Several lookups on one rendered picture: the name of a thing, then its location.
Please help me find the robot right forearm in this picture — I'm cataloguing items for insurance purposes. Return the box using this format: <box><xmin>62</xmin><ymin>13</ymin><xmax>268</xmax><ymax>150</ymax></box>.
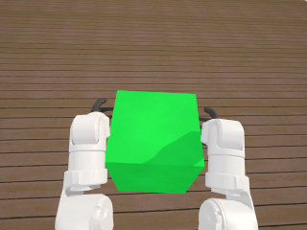
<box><xmin>201</xmin><ymin>118</ymin><xmax>258</xmax><ymax>227</ymax></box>

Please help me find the robot left forearm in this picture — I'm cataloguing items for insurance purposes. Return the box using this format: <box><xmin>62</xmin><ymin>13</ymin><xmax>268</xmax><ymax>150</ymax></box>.
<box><xmin>55</xmin><ymin>111</ymin><xmax>110</xmax><ymax>230</ymax></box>

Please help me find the carton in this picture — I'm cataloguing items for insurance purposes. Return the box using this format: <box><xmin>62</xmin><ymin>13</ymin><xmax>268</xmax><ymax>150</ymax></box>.
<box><xmin>105</xmin><ymin>90</ymin><xmax>205</xmax><ymax>194</ymax></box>

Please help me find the robot right hand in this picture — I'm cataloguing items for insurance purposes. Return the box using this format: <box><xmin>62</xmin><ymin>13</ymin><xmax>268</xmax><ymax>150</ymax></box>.
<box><xmin>199</xmin><ymin>107</ymin><xmax>219</xmax><ymax>146</ymax></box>

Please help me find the robot right upper arm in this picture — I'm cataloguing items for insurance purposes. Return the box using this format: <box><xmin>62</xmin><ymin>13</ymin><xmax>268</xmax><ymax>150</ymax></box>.
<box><xmin>198</xmin><ymin>197</ymin><xmax>258</xmax><ymax>230</ymax></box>

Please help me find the robot left hand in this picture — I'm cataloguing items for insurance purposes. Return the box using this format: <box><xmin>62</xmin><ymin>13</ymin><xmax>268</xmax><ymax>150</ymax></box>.
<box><xmin>91</xmin><ymin>98</ymin><xmax>114</xmax><ymax>126</ymax></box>

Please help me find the robot left upper arm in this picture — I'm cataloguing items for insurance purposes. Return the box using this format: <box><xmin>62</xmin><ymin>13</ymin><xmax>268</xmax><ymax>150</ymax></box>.
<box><xmin>56</xmin><ymin>194</ymin><xmax>114</xmax><ymax>230</ymax></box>

